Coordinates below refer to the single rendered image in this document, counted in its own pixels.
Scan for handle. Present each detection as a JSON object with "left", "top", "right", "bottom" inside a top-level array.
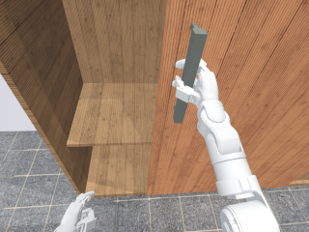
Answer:
[{"left": 173, "top": 23, "right": 208, "bottom": 124}]

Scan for left robot hand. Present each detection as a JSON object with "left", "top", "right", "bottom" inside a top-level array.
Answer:
[{"left": 60, "top": 190, "right": 97, "bottom": 232}]

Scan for right robot hand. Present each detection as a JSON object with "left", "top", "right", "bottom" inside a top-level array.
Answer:
[{"left": 172, "top": 58, "right": 219, "bottom": 109}]

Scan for right robot upper arm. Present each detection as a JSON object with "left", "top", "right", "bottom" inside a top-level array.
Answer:
[{"left": 220, "top": 200, "right": 279, "bottom": 232}]

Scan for wardrobe door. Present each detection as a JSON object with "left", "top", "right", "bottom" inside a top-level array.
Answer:
[
  {"left": 146, "top": 0, "right": 309, "bottom": 195},
  {"left": 295, "top": 171, "right": 309, "bottom": 181}
]

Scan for robot right forearm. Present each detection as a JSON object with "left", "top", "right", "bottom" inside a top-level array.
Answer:
[{"left": 197, "top": 100, "right": 280, "bottom": 232}]

